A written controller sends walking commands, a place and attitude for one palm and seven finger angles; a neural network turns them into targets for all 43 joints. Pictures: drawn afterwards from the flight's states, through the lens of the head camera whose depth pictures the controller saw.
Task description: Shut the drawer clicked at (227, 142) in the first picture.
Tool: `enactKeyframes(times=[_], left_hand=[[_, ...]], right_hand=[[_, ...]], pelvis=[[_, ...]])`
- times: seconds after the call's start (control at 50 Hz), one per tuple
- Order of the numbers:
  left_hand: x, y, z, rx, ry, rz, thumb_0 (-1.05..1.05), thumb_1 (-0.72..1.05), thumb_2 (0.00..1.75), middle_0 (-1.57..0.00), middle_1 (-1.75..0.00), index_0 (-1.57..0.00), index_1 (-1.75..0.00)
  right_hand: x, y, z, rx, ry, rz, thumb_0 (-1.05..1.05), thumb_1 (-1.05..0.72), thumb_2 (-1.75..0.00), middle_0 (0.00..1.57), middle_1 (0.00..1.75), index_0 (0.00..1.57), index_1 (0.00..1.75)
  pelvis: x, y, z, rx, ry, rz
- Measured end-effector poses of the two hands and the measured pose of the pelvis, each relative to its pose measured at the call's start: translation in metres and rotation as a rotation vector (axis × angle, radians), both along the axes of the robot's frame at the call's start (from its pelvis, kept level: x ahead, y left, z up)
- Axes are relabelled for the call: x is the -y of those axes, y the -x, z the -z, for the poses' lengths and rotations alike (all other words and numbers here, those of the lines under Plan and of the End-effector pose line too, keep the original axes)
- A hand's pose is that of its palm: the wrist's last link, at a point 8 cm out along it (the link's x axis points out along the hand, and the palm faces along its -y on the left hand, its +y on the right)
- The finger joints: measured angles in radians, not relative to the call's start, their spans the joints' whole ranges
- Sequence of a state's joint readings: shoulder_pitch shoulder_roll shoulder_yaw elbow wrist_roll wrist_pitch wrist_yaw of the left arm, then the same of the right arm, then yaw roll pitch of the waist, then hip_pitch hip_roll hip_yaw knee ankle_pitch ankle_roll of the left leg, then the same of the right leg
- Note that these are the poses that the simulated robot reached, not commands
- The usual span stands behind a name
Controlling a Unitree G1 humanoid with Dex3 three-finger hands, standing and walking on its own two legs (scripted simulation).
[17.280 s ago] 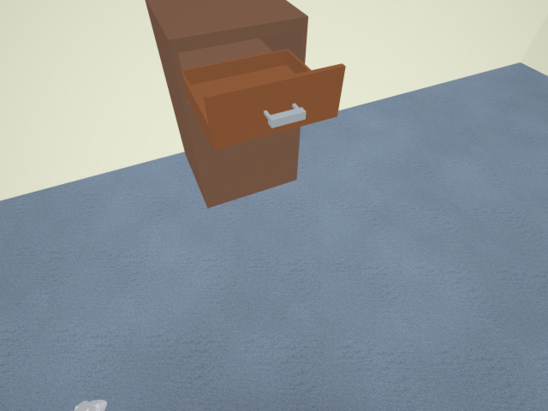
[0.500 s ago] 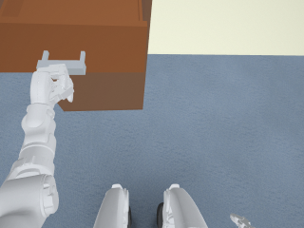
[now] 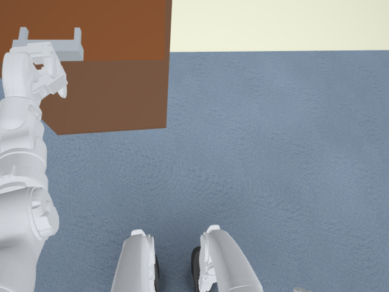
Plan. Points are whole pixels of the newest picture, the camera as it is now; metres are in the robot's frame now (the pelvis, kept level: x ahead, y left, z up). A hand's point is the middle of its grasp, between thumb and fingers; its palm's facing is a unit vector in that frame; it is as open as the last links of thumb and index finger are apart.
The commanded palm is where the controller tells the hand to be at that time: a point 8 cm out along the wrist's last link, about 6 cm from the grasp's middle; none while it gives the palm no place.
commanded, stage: push the drawer shut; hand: left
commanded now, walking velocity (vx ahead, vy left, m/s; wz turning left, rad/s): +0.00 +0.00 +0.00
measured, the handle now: (50, 41) +0.60 +0.25 +0.04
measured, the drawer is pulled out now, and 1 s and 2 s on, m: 0.09 0.00 0.00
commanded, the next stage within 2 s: pull the fist back off the drawer in 1.06 s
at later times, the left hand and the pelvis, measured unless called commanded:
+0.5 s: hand (63, 48) +0.58 +0.22 +0.04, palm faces +0.07 -1.00 -0.04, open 3.2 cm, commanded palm +0.58 +0.23 +0.05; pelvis +0.00 +0.01 -0.01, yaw -1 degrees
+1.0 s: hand (58, 34) +0.61 +0.24 +0.04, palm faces +0.07 -1.00 -0.05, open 3.3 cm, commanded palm +0.64 +0.22 +0.05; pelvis -0.01 +0.00 -0.02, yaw -2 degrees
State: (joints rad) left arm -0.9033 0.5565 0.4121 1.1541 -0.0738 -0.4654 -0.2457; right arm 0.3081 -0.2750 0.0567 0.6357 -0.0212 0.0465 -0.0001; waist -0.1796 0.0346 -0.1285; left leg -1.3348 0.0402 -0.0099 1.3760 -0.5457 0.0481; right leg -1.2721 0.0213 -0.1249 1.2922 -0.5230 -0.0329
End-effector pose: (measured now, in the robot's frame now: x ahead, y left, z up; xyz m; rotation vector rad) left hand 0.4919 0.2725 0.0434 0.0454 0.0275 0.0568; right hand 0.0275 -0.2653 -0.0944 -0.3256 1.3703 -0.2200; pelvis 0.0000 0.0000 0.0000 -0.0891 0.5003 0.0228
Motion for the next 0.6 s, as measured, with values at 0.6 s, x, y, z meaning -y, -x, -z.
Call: enactKeyframes(times=[0.6], left_hand=[[-0.005, -0.074, -0.002, -0.008, 0.007, -0.018, 0.04, 0.81, 0.92, -1.40, -1.60, -1.39, -1.60]], right_hand=[[-0.018, 0.057, -0.003, -0.172, 0.016, 0.073, 0.00, -0.91, -0.90, 0.21, 0.30, 0.21, 0.30]], pelvis=[[-0.007, 0.002, 0.015, -0.086, 0.037, 0.008]])
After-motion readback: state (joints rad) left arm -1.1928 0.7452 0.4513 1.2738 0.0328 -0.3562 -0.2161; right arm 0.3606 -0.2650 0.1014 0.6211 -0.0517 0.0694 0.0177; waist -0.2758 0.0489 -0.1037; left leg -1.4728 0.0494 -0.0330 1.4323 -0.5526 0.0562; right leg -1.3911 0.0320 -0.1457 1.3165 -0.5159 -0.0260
